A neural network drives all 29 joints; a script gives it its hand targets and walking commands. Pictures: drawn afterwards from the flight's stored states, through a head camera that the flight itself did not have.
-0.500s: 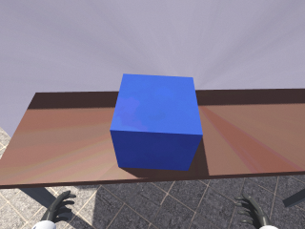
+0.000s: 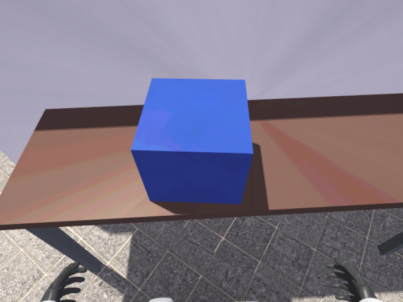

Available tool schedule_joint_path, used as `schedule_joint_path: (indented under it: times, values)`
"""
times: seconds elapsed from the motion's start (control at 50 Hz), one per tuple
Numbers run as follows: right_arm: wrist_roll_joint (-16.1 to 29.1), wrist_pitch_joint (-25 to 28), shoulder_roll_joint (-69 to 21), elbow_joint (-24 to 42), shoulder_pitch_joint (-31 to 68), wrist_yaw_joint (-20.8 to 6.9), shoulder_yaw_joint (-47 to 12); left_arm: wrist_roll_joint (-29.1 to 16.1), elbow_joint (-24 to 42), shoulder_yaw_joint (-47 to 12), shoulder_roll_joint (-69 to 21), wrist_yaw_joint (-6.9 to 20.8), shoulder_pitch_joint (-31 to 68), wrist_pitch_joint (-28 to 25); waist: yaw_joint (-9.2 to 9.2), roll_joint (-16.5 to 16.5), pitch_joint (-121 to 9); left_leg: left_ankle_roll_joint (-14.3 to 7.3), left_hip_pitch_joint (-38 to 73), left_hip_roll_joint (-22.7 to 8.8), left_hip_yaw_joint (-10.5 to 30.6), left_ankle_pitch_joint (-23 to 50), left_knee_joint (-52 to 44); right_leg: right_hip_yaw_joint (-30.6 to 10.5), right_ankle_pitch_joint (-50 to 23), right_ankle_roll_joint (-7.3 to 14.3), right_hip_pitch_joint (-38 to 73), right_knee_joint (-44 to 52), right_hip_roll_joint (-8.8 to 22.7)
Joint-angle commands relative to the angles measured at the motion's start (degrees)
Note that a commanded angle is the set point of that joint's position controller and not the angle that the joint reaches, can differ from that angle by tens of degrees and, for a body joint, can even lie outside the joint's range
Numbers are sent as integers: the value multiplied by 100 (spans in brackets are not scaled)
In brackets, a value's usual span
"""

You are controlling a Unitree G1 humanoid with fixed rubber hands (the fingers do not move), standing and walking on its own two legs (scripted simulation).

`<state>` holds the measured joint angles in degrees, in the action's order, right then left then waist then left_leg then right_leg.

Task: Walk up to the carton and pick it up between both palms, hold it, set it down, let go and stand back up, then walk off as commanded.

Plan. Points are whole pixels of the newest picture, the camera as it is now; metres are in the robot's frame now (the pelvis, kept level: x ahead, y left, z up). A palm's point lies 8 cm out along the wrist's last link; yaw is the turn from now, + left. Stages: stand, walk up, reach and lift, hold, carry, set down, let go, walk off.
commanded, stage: walk off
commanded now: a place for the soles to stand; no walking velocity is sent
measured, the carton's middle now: (196, 141) +0.49 +0.04 -0.01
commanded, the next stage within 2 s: none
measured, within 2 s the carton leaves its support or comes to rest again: neither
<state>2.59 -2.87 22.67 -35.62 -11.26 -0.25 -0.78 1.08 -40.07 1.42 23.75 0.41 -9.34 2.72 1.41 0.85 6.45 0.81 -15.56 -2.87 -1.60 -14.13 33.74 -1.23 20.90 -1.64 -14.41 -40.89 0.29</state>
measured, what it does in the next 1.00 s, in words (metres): walks backwards: left foot, then right foot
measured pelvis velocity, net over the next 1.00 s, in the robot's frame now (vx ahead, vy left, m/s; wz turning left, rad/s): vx -0.27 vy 0.00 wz -0.02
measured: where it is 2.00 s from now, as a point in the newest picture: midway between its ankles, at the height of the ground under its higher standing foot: outside the picture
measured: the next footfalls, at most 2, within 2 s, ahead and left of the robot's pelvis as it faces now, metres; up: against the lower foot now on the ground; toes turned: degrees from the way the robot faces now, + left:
left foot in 0.44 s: -0.03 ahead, +0.11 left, +0.00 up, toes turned -1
right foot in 0.98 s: -0.22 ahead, -0.09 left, +0.00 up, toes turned +5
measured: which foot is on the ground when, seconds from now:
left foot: down 0.00-0.02, up 0.04-0.42, down 0.44-0.98, up 1.00-1.00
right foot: down 0.00-0.44, up 0.46-0.96, down 0.98-1.00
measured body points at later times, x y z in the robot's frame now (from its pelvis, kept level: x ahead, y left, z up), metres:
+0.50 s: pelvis -0.12 +0.03 -0.02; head -0.08 +0.05 +0.43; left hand -0.01 +0.35 -0.11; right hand +0.02 -0.27 -0.10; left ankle -0.07 +0.11 -0.73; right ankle -0.02 -0.11 -0.70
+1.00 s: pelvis -0.27 +0.00 -0.02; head -0.24 +0.00 +0.43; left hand -0.21 +0.34 -0.11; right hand -0.11 -0.30 -0.10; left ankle -0.07 +0.11 -0.71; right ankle -0.26 -0.10 -0.73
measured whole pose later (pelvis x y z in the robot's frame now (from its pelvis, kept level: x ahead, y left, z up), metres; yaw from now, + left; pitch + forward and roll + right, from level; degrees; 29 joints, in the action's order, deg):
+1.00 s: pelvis -0.27 +0.00 -0.02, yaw -1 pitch -7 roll +0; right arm 2.5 -4.4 23.6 -35.6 -10.3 -0.3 0.4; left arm 1.1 -40.8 3.6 26.8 -0.3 -18.4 3.7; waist 3.5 0.4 10.9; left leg -3.7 -27.2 1.2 0.0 -13.4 37.5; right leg -3.9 26.8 1.8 -12.6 -43.9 -5.0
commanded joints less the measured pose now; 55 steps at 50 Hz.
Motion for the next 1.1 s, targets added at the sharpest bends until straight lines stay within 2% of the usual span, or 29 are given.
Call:
schedule_joint_path:
  times: [0.0,0.02,0.04,0.08,0.12,0.22,0.28,0.34,0.38,0.4,0.42,0.44,0.46,0.48,0.52,0.54,0.66,0.72,0.8,0.88,0.92,0.94,0.96,0.98,1.0,1.02,1.04,1.06,1.08]
  values:
    - [-411,-114,1007,426,-4,121,751,113,553,780,1757,-75,-721,-100,-49,1032,-497,-332,-822,750,398,-2245,2828,-2584,-2425,1230,-373,2089,1831]
    - [-451,-146,1103,363,-30,149,766,157,639,768,1669,-108,-480,-81,-30,674,-281,-320,-666,857,893,-2108,3376,-2609,-1774,1341,-986,2227,1838]
    - [-449,-162,1193,327,30,153,787,179,695,741,1647,-158,-240,-79,-42,609,58,-316,-728,887,1156,-1966,3595,-2672,-1264,1321,-1320,2310,1785]
    - [-379,-166,1171,88,-271,146,779,118,667,717,1388,-194,123,-114,-220,656,242,-229,-1062,1023,1157,-1408,4056,-1927,-1607,1150,-868,2053,1348]
    - [-401,-164,1238,78,-380,129,779,112,742,728,1219,-225,76,-115,-118,805,110,-90,-1204,1086,984,-1316,4232,-1801,-1870,1233,-456,1802,1250]
    - [-402,-102,1106,208,-81,89,706,53,586,715,1183,-354,-616,-133,234,763,-525,9,-1604,814,918,-1679,2875,-2038,-3043,1483,1229,1301,1509]
    - [-362,-28,1073,156,-224,90,702,47,601,687,1213,-372,-637,-120,256,924,-889,-76,-1465,503,894,-1772,1877,-2002,-3858,1517,1543,978,1632]
    - [-375,36,1097,-14,-627,85,760,49,761,672,1260,-322,-230,-63,19,957,-970,-178,-430,364,868,-1446,1087,-1795,-3447,1401,429,768,1524]
    - [-442,101,1040,-195,-1193,63,796,18,879,638,1217,-273,171,0,-410,693,-919,-335,912,328,842,-609,-54,-1416,-2380,1000,-961,299,1162]
    - [-530,117,1153,-219,-1271,40,815,4,851,604,1027,-266,113,27,-519,-69,-778,-447,1211,-5,1488,-496,-773,-1077,-787,678,-1674,-361,494]
    - [-649,133,1573,-133,-960,46,868,-28,751,593,769,-270,-122,65,-355,-1286,-629,-815,690,-1132,3009,385,-1260,-677,1246,330,-1956,-1763,-589]
    - [-647,121,1817,80,-420,45,894,11,633,690,1001,-324,-348,109,-226,-1007,-385,-1066,-494,-1576,3459,-401,-1617,-1048,1406,236,-1421,-2615,-710]
    - [-610,92,1966,155,-142,70,877,38,542,748,1210,-323,-467,138,-245,-784,-45,-1040,-1520,-1585,3577,-1797,-2046,-1373,1275,316,-1128,-3146,-828]
    - [-629,89,1857,261,262,115,826,10,449,765,1237,-314,-677,125,-91,-535,379,-838,-1723,-1338,3338,-2574,-2141,-1589,785,363,-1322,-3407,-875]
    - [-585,146,1558,326,477,133,756,-22,221,800,1231,-267,-1016,80,54,-681,357,-387,-1104,-822,2729,-2561,-1931,-1502,280,282,-1716,-3466,-857]
    - [-580,159,1511,379,398,119,765,-16,213,814,1234,-270,-1148,69,51,-765,134,-337,-694,-805,2629,-2424,-1833,-1355,244,230,-1842,-3519,-873]
    - [-587,98,1345,374,49,39,809,-35,133,828,1300,-294,-1264,21,-98,-775,-167,-506,-62,-770,2184,-1782,-1755,-951,361,123,-1590,-3088,-723]
    - [-584,28,1351,412,189,-2,809,-56,40,817,1252,-278,-1516,21,-35,-1040,-242,-611,-237,-737,1889,-1755,-1891,-687,483,154,-1145,-2615,-690]
    - [-609,-40,1442,420,335,-33,824,-34,-56,827,1188,-199,-1857,12,78,-1269,-335,-951,-534,-842,1748,-1984,-1956,-383,813,215,-513,-1733,-536]
    - [-649,-72,1601,375,441,-22,867,18,-99,845,1127,-87,-2264,4,263,-1465,-324,-951,-941,-1011,1732,-2011,-1916,-224,1051,393,249,-252,-177]
    - [-647,-94,1575,325,529,16,875,40,-212,861,1100,-46,-2510,-19,464,-844,-210,-684,-1530,-578,1381,-2180,-786,-674,880,633,686,916,-5]
    - [-593,-96,1388,308,564,34,831,86,-176,856,1188,-56,-2424,-33,545,41,41,-484,-1996,104,897,-2341,796,-1578,1469,849,257,1463,309]
    - [-459,-95,1101,260,280,58,771,150,174,807,1553,-101,-1545,-79,246,1285,381,-195,-1894,1075,471,-1801,2664,-3859,2569,1149,-1308,2798,1402]
    - [-441,-114,1135,53,37,154,853,149,391,756,1613,-133,-795,-61,-60,500,519,-116,-1318,1204,1273,-1480,3532,-4039,2815,1336,-2364,3067,1600]
    - [-430,-98,1378,-14,111,118,927,133,583,802,1706,-140,-261,-79,-87,497,674,-80,-998,1324,1609,-1121,3999,-3972,2887,1273,-2880,3286,1479]
    - [-420,-106,1465,-140,37,117,952,117,634,750,1565,-196,46,-126,-246,407,920,-117,-811,1249,1733,-855,4292,-3750,2359,1115,-3067,3161,1271]
    - [-402,-103,1496,-268,-385,90,942,126,618,743,1432,-213,209,-194,-428,329,802,-106,-925,1275,1647,-670,4496,-3114,2041,804,-2592,2923,1087]
    - [-374,-95,1542,-387,-770,58,917,130,605,800,1389,-198,302,-221,-498,480,521,-36,-997,1343,1504,-694,4548,-2622,2099,694,-1996,2744,979]
    - [-383,-64,1515,-396,-955,30,874,175,612,785,1248,-180,226,-245,-485,573,188,46,-867,1268,1319,-717,4401,-2474,2227,729,-1441,2702,934]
